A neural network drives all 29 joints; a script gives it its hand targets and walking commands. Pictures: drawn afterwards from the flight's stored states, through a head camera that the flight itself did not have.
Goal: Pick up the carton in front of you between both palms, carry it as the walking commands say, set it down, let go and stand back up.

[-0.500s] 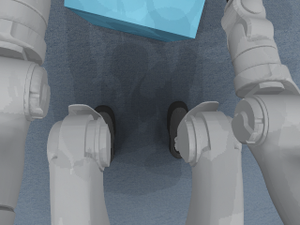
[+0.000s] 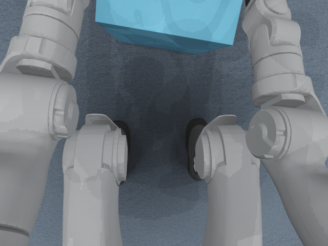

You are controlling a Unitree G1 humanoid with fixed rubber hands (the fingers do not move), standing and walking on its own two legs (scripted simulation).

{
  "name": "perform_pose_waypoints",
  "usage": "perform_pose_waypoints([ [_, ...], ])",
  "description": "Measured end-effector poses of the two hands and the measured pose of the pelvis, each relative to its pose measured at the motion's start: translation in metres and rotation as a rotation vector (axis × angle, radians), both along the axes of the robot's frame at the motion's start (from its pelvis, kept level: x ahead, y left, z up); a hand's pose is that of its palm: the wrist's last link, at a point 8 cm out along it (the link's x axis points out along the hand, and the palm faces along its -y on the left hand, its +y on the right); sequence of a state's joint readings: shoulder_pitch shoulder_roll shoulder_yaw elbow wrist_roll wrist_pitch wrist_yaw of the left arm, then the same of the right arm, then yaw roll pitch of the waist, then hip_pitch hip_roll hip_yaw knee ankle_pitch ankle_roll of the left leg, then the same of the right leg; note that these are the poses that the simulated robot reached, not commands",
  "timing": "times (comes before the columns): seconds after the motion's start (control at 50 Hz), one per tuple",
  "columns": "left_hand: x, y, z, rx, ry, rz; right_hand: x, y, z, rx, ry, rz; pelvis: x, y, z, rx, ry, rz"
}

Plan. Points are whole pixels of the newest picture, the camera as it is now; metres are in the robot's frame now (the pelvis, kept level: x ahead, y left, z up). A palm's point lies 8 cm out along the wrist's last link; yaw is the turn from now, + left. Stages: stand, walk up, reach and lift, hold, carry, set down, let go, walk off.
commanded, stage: reach and lift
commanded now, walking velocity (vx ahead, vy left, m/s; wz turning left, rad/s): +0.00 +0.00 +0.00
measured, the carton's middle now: out of the picture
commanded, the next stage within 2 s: none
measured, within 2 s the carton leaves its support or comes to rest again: neither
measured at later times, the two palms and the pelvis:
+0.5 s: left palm out of the picture +0.51 +0.17 +0.03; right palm out of the picture +0.49 -0.13 +0.03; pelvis -0.02 -0.01 +0.10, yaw +3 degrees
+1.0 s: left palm out of the picture +0.46 +0.17 +0.17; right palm out of the picture +0.46 -0.13 +0.18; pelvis +0.02 -0.01 +0.22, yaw +4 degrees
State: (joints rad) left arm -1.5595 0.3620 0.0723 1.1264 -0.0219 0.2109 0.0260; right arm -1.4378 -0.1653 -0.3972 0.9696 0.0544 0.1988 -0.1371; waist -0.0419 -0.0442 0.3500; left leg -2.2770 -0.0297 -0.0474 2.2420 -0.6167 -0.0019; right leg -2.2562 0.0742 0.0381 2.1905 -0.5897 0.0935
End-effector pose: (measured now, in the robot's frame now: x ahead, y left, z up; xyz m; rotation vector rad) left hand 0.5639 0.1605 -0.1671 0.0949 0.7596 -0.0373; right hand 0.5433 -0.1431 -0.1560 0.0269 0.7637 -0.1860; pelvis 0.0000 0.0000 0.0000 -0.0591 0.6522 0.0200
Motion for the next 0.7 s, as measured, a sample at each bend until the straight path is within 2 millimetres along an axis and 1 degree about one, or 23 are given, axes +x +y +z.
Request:
perform_pose_waypoints([
  [0.06, -0.005, 0.0, 0.006, 0.006, -0.011, 0.022, -0.001, 0.003, 0.011, -0.004, -0.019, -0.018, 0.002, -0.001, 0.002, 0.003, 0.019, 0.003],
  [0.12, -0.011, 0.002, 0.025, 0.007, -0.032, 0.053, -0.007, 0.007, 0.029, -0.004, -0.048, -0.045, 0.002, -0.003, 0.007, 0.007, 0.04, 0.01],
  [0.16, -0.015, 0.004, 0.045, -0.002, -0.051, 0.067, -0.012, 0.009, 0.046, 0.004, -0.069, -0.046, 0.001, -0.004, 0.013, 0.009, 0.053, 0.016],
  [0.2, -0.02, 0.006, 0.069, -0.013, -0.069, 0.086, -0.017, 0.011, 0.066, 0.013, -0.089, -0.044, 0.0, -0.007, 0.021, 0.01, 0.061, 0.024],
  [0.28, -0.032, 0.01, 0.118, -0.026, -0.076, 0.118, -0.027, 0.014, 0.108, 0.027, -0.099, -0.035, -0.005, -0.01, 0.041, 0.01, 0.073, 0.038],
  [0.32, -0.039, 0.01, 0.137, -0.026, -0.065, 0.124, -0.033, 0.015, 0.126, 0.028, -0.089, -0.029, -0.008, -0.011, 0.053, 0.01, 0.08, 0.043],
  [0.38, -0.047, 0.009, 0.161, -0.019, -0.05, 0.124, -0.041, 0.014, 0.149, 0.02, -0.073, -0.022, -0.012, -0.013, 0.07, 0.011, 0.089, 0.045],
  [0.46, -0.054, 0.007, 0.186, -0.013, -0.049, 0.122, -0.047, 0.011, 0.174, 0.014, -0.071, -0.016, -0.016, -0.013, 0.089, 0.015, 0.097, 0.043],
  [0.54, -0.059, 0.004, 0.205, -0.016, -0.057, 0.126, -0.05, 0.009, 0.195, 0.011, -0.079, -0.013, -0.016, -0.013, 0.105, 0.019, 0.105, 0.04],
  [0.7, -0.071, 0.005, 0.243, -0.024, -0.069, 0.15, -0.055, 0.01, 0.236, 0.008, -0.092, 0.005, -0.007, -0.013, 0.137, 0.026, 0.106, 0.039],
])
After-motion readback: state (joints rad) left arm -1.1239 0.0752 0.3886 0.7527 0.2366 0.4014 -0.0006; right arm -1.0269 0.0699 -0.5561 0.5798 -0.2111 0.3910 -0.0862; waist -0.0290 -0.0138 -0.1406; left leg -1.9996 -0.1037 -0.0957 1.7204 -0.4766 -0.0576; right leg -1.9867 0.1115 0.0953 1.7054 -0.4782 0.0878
